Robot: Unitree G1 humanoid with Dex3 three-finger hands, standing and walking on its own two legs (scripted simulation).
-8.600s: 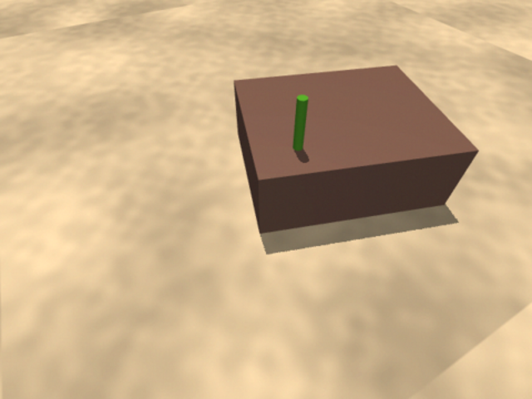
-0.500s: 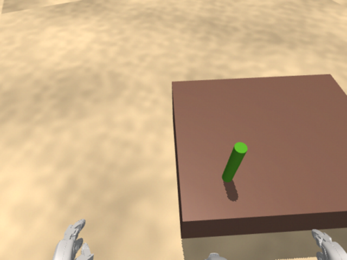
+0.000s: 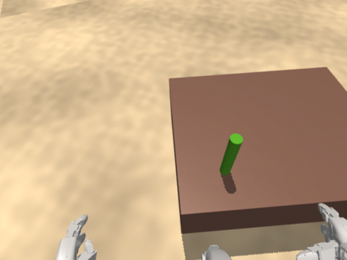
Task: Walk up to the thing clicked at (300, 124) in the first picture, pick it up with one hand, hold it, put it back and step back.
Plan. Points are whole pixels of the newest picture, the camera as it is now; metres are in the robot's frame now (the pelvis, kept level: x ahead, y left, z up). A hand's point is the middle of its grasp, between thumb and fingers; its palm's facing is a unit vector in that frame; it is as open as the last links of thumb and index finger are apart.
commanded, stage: go down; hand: right
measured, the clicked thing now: (229, 156) +0.50 -0.19 -0.24
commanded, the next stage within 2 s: approach in 1.28 s
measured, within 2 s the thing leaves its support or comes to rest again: neither
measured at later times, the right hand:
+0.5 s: hand (316, 178) +0.32 -0.34 -0.03, palm faces +0.13 +0.98 -0.14, open 17.6 cm
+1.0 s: hand (321, 152) +0.39 -0.36 -0.01, palm faces +0.12 +0.99 -0.09, open 17.2 cm
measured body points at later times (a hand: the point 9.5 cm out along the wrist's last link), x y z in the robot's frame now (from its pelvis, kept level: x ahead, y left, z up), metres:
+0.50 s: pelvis -0.01 +0.00 -0.01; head +0.09 -0.02 +0.43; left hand +0.06 +0.29 -0.11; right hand +0.31 -0.39 -0.02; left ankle -0.03 +0.13 -0.68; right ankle +0.04 -0.12 -0.68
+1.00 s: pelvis -0.01 -0.01 -0.02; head +0.12 -0.05 +0.40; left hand +0.05 +0.28 -0.11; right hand +0.38 -0.42 +0.00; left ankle -0.03 +0.13 -0.68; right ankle +0.04 -0.12 -0.68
